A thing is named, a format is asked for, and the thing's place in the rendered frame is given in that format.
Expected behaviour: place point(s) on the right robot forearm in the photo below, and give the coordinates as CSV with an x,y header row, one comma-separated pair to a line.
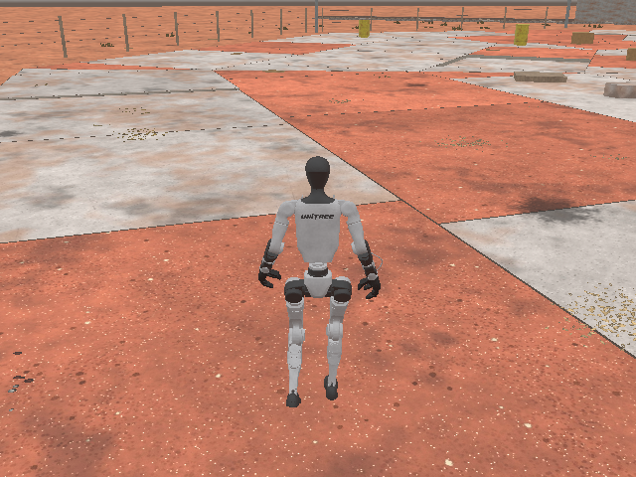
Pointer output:
x,y
368,264

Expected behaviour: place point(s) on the robot left hand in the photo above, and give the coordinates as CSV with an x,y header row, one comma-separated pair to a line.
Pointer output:
x,y
273,273

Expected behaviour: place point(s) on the robot right upper arm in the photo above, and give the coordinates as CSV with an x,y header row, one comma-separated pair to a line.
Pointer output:
x,y
349,209

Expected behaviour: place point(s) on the robot left thigh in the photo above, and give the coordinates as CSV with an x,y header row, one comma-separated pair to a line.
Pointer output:
x,y
294,297

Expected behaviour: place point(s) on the robot left upper arm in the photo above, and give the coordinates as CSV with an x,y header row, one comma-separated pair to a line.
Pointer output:
x,y
286,209

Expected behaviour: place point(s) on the left robot forearm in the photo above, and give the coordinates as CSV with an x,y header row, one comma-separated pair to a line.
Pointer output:
x,y
268,259

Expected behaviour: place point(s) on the left robot foot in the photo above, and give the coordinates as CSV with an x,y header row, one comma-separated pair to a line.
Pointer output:
x,y
293,400

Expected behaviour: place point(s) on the robot right hand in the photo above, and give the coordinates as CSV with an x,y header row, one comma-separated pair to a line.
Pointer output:
x,y
370,283

